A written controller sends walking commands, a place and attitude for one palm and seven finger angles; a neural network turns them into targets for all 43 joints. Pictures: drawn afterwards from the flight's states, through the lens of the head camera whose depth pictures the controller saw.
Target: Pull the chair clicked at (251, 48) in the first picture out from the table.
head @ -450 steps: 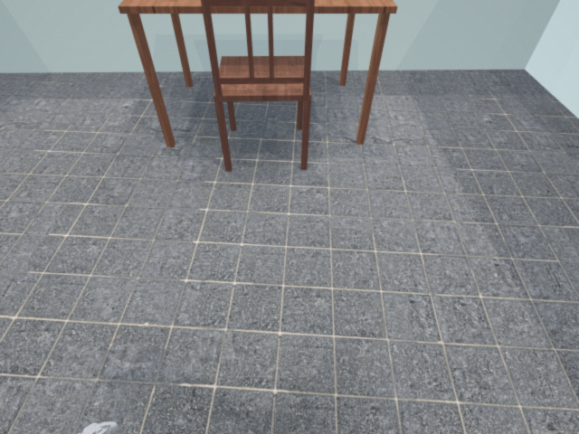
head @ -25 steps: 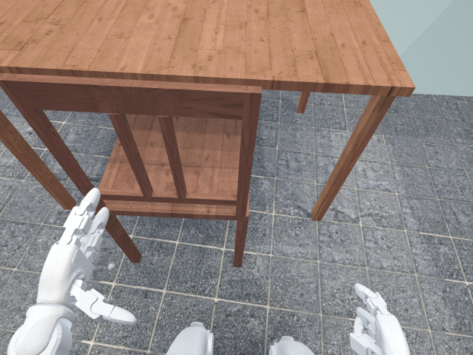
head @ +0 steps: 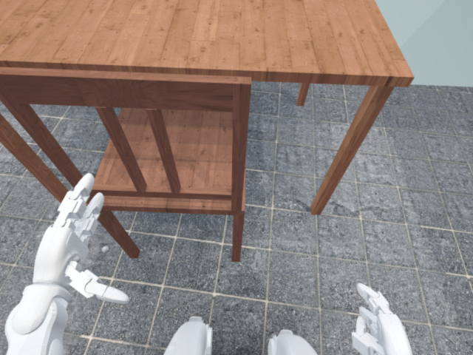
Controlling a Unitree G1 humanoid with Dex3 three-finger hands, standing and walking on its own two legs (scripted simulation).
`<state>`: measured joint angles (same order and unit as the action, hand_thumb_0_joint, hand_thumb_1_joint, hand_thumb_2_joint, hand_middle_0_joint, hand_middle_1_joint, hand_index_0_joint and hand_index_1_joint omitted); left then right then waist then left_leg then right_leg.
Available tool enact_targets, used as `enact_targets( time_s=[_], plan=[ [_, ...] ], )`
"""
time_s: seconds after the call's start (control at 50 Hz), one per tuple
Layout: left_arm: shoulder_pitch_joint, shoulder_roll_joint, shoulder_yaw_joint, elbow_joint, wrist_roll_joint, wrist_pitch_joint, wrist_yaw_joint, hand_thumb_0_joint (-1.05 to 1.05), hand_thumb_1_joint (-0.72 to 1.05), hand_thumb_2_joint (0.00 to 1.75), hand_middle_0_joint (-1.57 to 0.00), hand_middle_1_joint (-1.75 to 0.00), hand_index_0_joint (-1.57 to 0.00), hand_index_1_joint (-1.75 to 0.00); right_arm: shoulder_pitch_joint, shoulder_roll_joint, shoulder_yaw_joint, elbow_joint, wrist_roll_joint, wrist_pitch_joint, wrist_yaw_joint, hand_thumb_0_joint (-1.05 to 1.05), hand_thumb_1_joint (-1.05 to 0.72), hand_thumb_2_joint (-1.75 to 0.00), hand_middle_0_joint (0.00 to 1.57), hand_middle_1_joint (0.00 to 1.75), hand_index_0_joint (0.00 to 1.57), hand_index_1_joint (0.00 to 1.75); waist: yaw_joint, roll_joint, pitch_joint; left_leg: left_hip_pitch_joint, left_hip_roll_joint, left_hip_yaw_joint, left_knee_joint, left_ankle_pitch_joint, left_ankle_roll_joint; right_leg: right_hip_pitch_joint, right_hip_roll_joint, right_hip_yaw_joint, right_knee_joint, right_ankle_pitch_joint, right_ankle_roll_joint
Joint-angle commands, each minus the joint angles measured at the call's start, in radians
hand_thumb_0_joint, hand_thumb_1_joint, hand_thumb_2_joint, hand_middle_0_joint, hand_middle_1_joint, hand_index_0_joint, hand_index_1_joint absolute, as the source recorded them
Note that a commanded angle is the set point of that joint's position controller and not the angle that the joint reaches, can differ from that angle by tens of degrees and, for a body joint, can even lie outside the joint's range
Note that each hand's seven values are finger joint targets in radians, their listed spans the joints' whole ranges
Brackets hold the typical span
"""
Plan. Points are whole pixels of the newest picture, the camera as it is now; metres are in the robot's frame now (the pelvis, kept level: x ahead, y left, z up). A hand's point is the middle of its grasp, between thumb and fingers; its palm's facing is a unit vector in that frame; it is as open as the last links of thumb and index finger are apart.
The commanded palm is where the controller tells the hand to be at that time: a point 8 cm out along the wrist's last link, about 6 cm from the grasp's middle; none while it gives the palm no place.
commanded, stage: aim the fingers beside a spindle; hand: left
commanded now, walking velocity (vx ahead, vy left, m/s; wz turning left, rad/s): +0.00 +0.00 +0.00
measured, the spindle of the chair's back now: (126, 153) +0.50 +0.26 -0.02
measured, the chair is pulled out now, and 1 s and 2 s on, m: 0.00 0.00 0.00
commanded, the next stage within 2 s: push the fingers through the gap in 1.82 s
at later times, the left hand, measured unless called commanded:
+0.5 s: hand (109, 228) +0.31 +0.23 +0.02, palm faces +0.00 -1.00 -0.04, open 16.9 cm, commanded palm +0.29 +0.29 +0.02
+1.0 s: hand (117, 209) +0.36 +0.24 +0.00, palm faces +0.00 -1.00 -0.05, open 16.9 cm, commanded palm +0.34 +0.29 +0.00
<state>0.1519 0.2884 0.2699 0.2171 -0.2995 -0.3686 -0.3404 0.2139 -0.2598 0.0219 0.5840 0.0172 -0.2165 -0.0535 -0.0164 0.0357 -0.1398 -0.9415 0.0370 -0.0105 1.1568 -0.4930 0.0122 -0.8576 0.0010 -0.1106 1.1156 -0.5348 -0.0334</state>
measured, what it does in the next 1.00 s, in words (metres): stands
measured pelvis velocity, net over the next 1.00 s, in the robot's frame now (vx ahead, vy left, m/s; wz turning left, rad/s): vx -0.01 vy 0.01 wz -0.03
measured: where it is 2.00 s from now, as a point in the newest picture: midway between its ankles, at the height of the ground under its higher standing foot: outside the picture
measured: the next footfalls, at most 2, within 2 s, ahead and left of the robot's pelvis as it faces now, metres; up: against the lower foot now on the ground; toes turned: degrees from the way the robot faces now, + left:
none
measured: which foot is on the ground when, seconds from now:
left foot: down 0.00-1.00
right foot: down 0.00-1.00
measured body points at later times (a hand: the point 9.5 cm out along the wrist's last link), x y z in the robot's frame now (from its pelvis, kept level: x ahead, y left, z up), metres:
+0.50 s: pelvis -0.01 +0.00 -0.01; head +0.09 +0.01 +0.43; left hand +0.30 +0.28 +0.03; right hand +0.14 -0.25 -0.10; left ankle +0.04 +0.11 -0.65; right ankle +0.01 -0.10 -0.65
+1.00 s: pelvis -0.01 +0.01 -0.03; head +0.10 +0.03 +0.41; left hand +0.35 +0.29 +0.01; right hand +0.13 -0.25 -0.13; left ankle +0.04 +0.11 -0.65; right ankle +0.01 -0.10 -0.65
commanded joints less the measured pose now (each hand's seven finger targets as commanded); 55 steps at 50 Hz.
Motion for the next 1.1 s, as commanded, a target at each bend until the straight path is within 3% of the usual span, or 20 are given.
enact_targets(
  time_s=[0.0,0.06,0.08,0.16,0.2,0.26,0.28,0.36,0.48,0.52,0.6,0.66,0.7,0.72,0.8,0.82,0.94,0.98,1.04,1.08],
  plan=[
    [-0.085,0.188,0.118,-0.153,-0.02,-0.064,-0.002,0.0,-0.5,0.3,-0.06,-0.08,-0.06,-0.08,-0.014,-0.137,-0.062,-0.129,0.003,-0.045,-0.006,0.0,-0.9,-0.9,0.2,0.3,0.2,0.3,-0.002,0.008,-0.26,0.194,-0.025,-0.024,-0.148,0.257,0.016,0.128,0.005,0.076,-0.174,0.266,0.012],
    [-0.139,0.196,0.128,-0.116,-0.021,-0.07,-0.002,0.0,-0.5,0.3,-0.06,-0.08,-0.06,-0.08,-0.012,-0.14,-0.062,-0.125,0.002,-0.038,-0.005,0.0,-0.9,-0.9,0.2,0.3,0.2,0.3,-0.013,-0.016,-0.243,0.158,-0.025,-0.018,-0.137,0.214,0.018,0.11,0.003,0.087,-0.179,0.224,0.016],
    [-0.161,0.226,0.151,-0.113,-0.02,-0.079,-0.002,0.0,-0.5,0.3,-0.06,-0.08,-0.06,-0.08,-0.012,-0.142,-0.061,-0.119,0.001,-0.038,-0.007,0.0,-0.9,-0.9,0.2,0.3,0.2,0.3,-0.007,-0.001,-0.243,0.147,-0.024,-0.019,-0.13,0.217,0.019,0.112,0.004,0.094,-0.174,0.223,0.012],
    [-0.23,0.209,0.121,-0.113,-0.02,-0.104,-0.018,0.0,-0.5,0.3,-0.06,-0.08,-0.06,-0.08,-0.004,-0.145,-0.059,-0.118,0.0,-0.047,-0.008,0.0,-0.9,-0.9,0.2,0.3,0.2,0.3,-0.015,0.049,-0.279,0.18,-0.022,-0.021,-0.127,0.21,0.018,0.08,0.003,0.091,-0.164,0.206,0.01],
    [-0.268,0.233,0.137,-0.073,-0.019,-0.104,-0.024,0.0,-0.5,0.3,-0.06,-0.08,-0.06,-0.08,0.004,-0.151,-0.059,-0.104,-0.001,-0.047,-0.012,0.0,-0.9,-0.9,0.2,0.3,0.2,0.3,-0.026,0.015,-0.279,0.16,-0.019,-0.024,-0.115,0.202,0.021,0.068,0.006,0.095,-0.159,0.198,0.012],
    [-0.292,0.225,0.123,-0.072,-0.023,-0.101,-0.038,0.0,-0.5,0.3,-0.06,-0.08,-0.06,-0.08,0.005,-0.153,-0.06,-0.106,0.0,-0.05,-0.01,0.0,-0.9,-0.9,0.2,0.3,0.2,0.3,-0.019,0.054,-0.31,0.18,-0.02,-0.025,-0.115,0.215,0.02,0.064,0.003,0.091,-0.15,0.21,0.01],
    [-0.286,0.24,0.137,-0.047,-0.021,-0.095,-0.037,0.0,-0.5,0.3,-0.06,-0.08,-0.06,-0.08,0.012,-0.158,-0.06,-0.105,-0.001,-0.047,-0.01,0.0,-0.9,-0.9,0.2,0.3,0.2,0.3,-0.021,0.026,-0.311,0.171,-0.018,-0.029,-0.113,0.218,0.021,0.062,0.007,0.088,-0.145,0.209,0.01],
    [-0.34,0.242,0.138,-0.029,-0.014,-0.089,-0.031,0.0,-0.5,0.3,-0.06,-0.08,-0.06,-0.08,0.016,-0.159,-0.06,-0.103,-0.003,-0.042,-0.009,0.0,-0.9,-0.9,0.2,0.3,0.2,0.3,-0.017,0.049,-0.32,0.177,-0.017,-0.032,-0.113,0.218,0.018,0.041,0.004,0.082,-0.134,0.203,0.009],
    [-0.38,0.294,0.186,0.039,-0.006,-0.091,-0.027,0.0,-0.5,0.3,-0.06,-0.08,-0.06,-0.08,0.022,-0.162,-0.058,-0.1,-0.006,-0.02,-0.004,0.0,-0.9,-0.9,0.2,0.3,0.2,0.3,-0.018,0.025,-0.316,0.131,-0.015,-0.027,-0.094,0.214,0.018,0.032,0.008,0.087,-0.119,0.204,0.009],
    [-0.431,0.279,0.165,0.032,-0.005,-0.099,-0.032,0.0,-0.5,0.3,-0.06,-0.08,-0.06,-0.08,0.023,-0.162,-0.058,-0.099,-0.005,-0.018,-0.002,0.0,-0.9,-0.9,0.2,0.3,0.2,0.3,-0.025,0.049,-0.324,0.151,-0.014,-0.033,-0.096,0.212,0.017,0.011,0.009,0.083,-0.115,0.196,0.007],
    [-0.415,0.24,0.125,0.017,-0.003,-0.103,-0.039,0.0,-0.5,0.3,-0.06,-0.08,-0.06,-0.08,0.037,-0.163,-0.063,-0.099,-0.008,-0.02,0.002,0.0,-0.9,-0.9,0.2,0.3,0.2,0.3,-0.025,0.085,-0.37,0.229,-0.008,-0.048,-0.099,0.286,0.01,-0.021,0.008,0.066,-0.101,0.231,0.005],
    [-0.454,0.263,0.141,0.075,0.006,-0.097,-0.031,0.0,-0.5,0.3,-0.06,-0.08,-0.06,-0.08,0.043,-0.172,-0.065,-0.086,-0.008,-0.011,-0.001,0.0,-0.9,-0.9,0.2,0.3,0.2,0.3,-0.034,0.031,-0.332,0.177,-0.007,-0.053,-0.095,0.227,0.01,-0.048,0.009,0.065,-0.099,0.184,0.007],
    [-0.484,0.255,0.133,0.088,0.014,-0.099,-0.025,0.0,-0.5,0.3,-0.06,-0.08,-0.06,-0.08,0.041,-0.172,-0.063,-0.084,-0.009,-0.007,-0.002,0.0,-0.9,-0.9,0.2,0.3,0.2,0.3,-0.035,0.043,-0.328,0.18,-0.007,-0.058,-0.094,0.222,0.01,-0.073,0.009,0.061,-0.091,0.171,0.005],
    [-0.52,0.253,0.126,0.068,0.015,-0.106,-0.022,0.0,-0.5,0.3,-0.06,-0.08,-0.06,-0.08,0.039,-0.171,-0.063,-0.084,-0.01,-0.006,-0.001,0.0,-0.9,-0.9,0.2,0.3,0.2,0.3,-0.034,0.07,-0.347,0.197,-0.007,-0.062,-0.093,0.227,0.006,-0.081,0.007,0.06,-0.085,0.168,0.003],
    [-0.528,0.282,0.147,0.078,0.031,-0.115,-0.005,0.0,-0.5,0.3,-0.06,-0.08,-0.06,-0.08,0.048,-0.172,-0.063,-0.085,-0.016,0.004,0.002,0.0,-0.9,-0.9,0.2,0.3,0.2,0.3,-0.025,0.08,-0.385,0.217,-0.005,-0.067,-0.086,0.265,0.002,-0.086,0.008,0.059,-0.069,0.185,0.001],
    [-0.559,0.267,0.131,0.092,0.034,-0.114,-0.002,0.0,-0.5,0.3,-0.06,-0.08,-0.06,-0.08,0.048,-0.171,-0.062,-0.082,-0.016,0.008,0.003,0.0,-0.9,-0.9,0.2,0.3,0.2,0.3,-0.036,0.081,-0.375,0.221,-0.004,-0.069,-0.083,0.258,0.001,-0.107,0.009,0.057,-0.068,0.179,0.002],
    [-0.665,0.313,0.164,0.201,0.047,-0.11,-0.002,0.0,-0.5,0.3,-0.06,-0.08,-0.06,-0.08,0.058,-0.179,-0.058,-0.072,-0.018,0.031,-0.002,0.0,-0.9,-0.9,0.2,0.3,0.2,0.3,-0.043,0.045,-0.374,0.153,-0.007,-0.061,-0.055,0.212,0.006,-0.116,0.011,0.065,-0.056,0.156,0.002],
    [-0.71,0.309,0.149,0.188,0.054,-0.116,-0.006,0.0,-0.5,0.3,-0.06,-0.08,-0.06,-0.08,0.062,-0.182,-0.058,-0.072,-0.02,0.034,0.0,0.0,-0.9,-0.9,0.2,0.3,0.2,0.3,-0.045,0.094,-0.412,0.194,-0.005,-0.068,-0.049,0.239,0.003,-0.145,0.01,0.061,-0.043,0.161,-0.001],
    [-0.686,0.341,0.183,0.219,0.05,-0.115,-0.008,0.0,-0.5,0.3,-0.06,-0.08,-0.06,-0.08,0.075,-0.184,-0.059,-0.07,-0.022,0.047,0.006,0.0,-0.9,-0.9,0.2,0.3,0.2,0.3,-0.033,0.068,-0.437,0.191,-0.006,-0.066,-0.04,0.282,0.002,-0.114,0.013,0.063,-0.04,0.204,-0.001],
    [-0.687,0.323,0.17,0.241,0.052,-0.11,-0.017,0.0,-0.5,0.3,-0.06,-0.08,-0.06,-0.08,0.079,-0.183,-0.059,-0.072,-0.022,0.052,0.01,0.0,-0.9,-0.9,0.2,0.3,0.2,0.3,-0.043,0.057,-0.444,0.176,-0.006,-0.063,-0.028,0.286,0.006,-0.118,0.014,0.064,-0.034,0.213,0.001]
  ],
)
